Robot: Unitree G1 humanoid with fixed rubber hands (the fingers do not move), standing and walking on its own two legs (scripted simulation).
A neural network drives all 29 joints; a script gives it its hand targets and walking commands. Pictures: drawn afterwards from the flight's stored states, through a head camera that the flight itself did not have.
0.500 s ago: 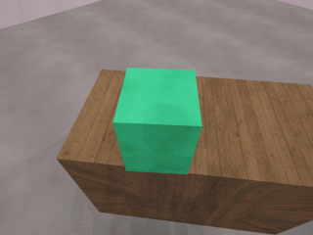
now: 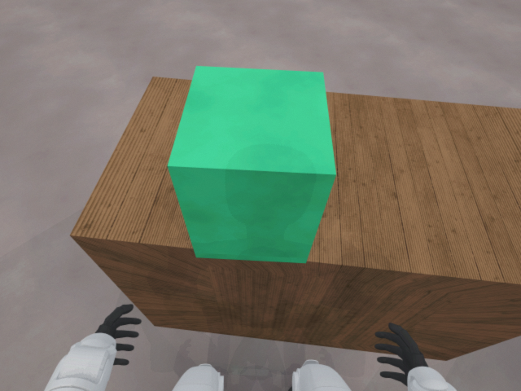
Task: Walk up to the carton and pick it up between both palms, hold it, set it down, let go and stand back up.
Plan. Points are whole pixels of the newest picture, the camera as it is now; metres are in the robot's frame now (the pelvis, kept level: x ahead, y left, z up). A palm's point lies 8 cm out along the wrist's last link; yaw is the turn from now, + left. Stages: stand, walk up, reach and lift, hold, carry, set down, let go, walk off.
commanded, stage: reach and lift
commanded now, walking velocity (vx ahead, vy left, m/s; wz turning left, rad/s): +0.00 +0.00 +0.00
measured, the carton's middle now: (255, 171) +0.45 +0.03 +0.06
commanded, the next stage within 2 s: none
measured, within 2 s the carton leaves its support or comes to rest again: neither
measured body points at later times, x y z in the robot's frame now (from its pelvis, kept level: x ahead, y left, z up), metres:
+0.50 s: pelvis +0.04 -0.02 +0.04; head +0.08 +0.00 +0.48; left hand +0.20 +0.26 -0.05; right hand +0.19 -0.20 -0.07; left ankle +0.02 +0.14 -0.69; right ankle +0.07 -0.12 -0.69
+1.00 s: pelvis +0.05 +0.02 +0.05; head +0.04 +0.03 +0.50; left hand +0.20 +0.24 -0.03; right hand +0.20 -0.19 -0.03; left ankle +0.02 +0.14 -0.69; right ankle +0.07 -0.12 -0.69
